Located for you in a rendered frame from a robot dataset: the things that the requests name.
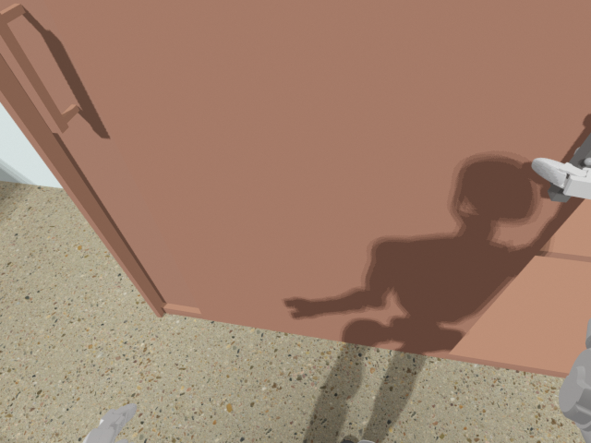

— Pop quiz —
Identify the left robot hand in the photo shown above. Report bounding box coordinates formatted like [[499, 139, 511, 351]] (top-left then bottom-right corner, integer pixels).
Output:
[[83, 403, 137, 443]]

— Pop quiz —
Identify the wardrobe door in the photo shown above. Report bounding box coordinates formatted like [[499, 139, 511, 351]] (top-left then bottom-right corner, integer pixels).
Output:
[[0, 0, 198, 308], [43, 0, 591, 358]]

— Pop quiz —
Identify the handle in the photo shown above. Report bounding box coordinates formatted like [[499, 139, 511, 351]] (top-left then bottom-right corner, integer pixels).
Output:
[[548, 133, 591, 202], [0, 13, 69, 134]]

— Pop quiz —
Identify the right robot hand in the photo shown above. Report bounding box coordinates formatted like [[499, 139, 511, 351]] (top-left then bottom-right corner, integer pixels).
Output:
[[531, 147, 591, 199]]

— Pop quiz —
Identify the robot right upper arm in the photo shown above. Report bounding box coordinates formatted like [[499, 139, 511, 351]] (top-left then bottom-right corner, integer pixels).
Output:
[[559, 348, 591, 443]]

